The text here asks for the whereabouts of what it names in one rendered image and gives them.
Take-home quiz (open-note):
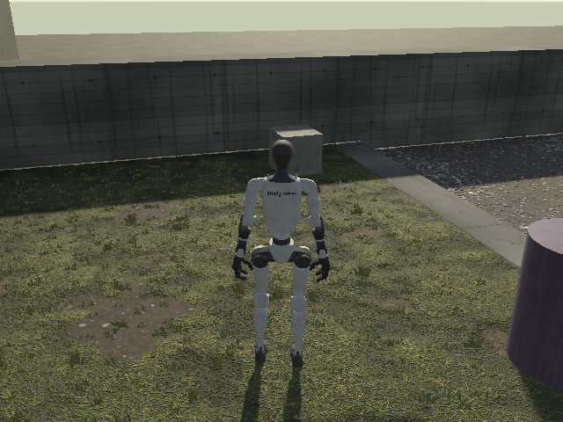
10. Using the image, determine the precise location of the robot right forearm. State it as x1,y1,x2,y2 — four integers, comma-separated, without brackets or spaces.
312,215,329,258

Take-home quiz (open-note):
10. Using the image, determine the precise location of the left robot thigh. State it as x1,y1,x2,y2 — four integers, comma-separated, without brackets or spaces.
252,245,269,309

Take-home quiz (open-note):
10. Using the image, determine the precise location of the robot left forearm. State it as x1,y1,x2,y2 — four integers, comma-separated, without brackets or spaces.
234,214,251,258

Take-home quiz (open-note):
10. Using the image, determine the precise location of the left robot hand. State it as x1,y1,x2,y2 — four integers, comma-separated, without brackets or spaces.
232,255,253,280

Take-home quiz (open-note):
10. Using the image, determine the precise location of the robot thigh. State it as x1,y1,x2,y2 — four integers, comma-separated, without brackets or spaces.
252,245,269,309
290,246,311,312

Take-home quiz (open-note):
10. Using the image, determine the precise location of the left robot upper arm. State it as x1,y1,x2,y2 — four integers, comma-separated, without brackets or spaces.
242,178,264,227

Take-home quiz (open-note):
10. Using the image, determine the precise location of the right robot upper arm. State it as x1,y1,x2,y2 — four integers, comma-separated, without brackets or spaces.
300,178,321,228

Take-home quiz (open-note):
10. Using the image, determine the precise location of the right robot thigh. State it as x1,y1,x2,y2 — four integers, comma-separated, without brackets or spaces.
290,246,311,312

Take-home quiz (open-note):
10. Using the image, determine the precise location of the right robot hand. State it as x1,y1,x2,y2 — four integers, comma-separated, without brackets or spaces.
310,256,331,282

